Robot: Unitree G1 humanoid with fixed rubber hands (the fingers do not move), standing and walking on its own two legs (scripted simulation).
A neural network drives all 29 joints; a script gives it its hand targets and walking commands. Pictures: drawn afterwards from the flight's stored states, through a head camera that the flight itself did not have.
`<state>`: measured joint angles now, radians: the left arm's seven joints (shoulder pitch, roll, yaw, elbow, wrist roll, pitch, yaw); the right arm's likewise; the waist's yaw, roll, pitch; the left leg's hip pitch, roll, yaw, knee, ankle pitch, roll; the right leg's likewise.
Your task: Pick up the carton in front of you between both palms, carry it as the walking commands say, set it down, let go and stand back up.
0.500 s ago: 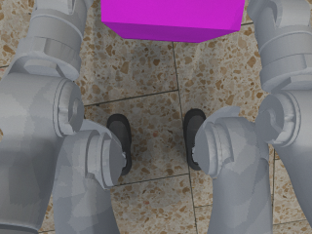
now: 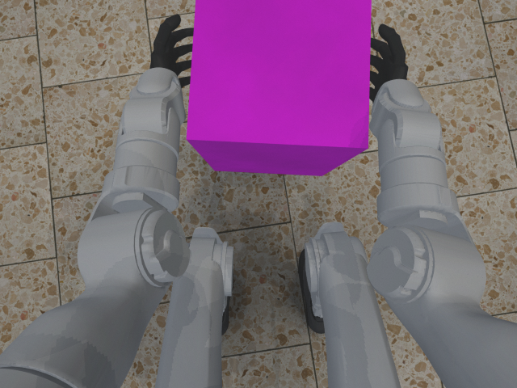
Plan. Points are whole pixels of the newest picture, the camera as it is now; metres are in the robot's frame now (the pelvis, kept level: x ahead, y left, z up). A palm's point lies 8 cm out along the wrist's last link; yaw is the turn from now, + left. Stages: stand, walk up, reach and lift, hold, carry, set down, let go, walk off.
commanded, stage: reach and lift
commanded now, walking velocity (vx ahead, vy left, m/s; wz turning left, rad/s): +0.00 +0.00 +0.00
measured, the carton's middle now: (274, 99) +0.52 -0.02 -0.13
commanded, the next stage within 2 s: none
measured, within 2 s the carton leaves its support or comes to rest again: neither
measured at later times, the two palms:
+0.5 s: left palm (110, 53) +0.48 +0.14 +0.08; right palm (449, 49) +0.48 -0.16 +0.08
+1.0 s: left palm out of the picture +0.44 +0.14 +0.23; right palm out of the picture +0.43 -0.16 +0.23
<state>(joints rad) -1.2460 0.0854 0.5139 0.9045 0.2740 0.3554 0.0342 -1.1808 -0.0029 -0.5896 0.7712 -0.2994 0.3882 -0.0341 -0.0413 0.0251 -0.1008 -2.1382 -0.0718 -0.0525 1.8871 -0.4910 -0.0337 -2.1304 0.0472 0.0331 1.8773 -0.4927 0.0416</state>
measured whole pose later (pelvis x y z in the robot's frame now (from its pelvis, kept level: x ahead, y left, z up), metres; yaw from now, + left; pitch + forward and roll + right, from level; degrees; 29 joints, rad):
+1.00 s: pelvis +0.08 +0.00 +0.25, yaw +0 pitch +20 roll +0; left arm -0.50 -0.14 0.37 0.54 0.22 0.39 0.03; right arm -0.48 0.13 -0.37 0.50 -0.23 0.41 0.00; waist -0.01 0.01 -0.16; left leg -0.95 -0.04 -0.05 1.00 -0.40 -0.01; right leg -0.95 0.03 0.06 1.01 -0.39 0.02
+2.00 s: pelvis +0.10 +0.00 +0.32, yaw +0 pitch -6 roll +0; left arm -0.32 -0.17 0.30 0.37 0.31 0.64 -0.02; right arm -0.30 0.16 -0.29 0.34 -0.30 0.65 0.03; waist -0.01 0.00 0.04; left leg -0.10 -0.02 -0.07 0.43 -0.21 0.00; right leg -0.11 0.02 0.06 0.42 -0.21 0.01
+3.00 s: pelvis +0.09 -0.01 +0.32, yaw +0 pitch -9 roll +0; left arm -0.32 -0.17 0.29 0.26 0.29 0.74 -0.02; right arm -0.32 0.17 -0.27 0.26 -0.28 0.75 0.02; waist 0.00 0.00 0.05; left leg -0.07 -0.02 -0.08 0.41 -0.20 -0.01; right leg -0.07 0.02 0.06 0.41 -0.19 0.00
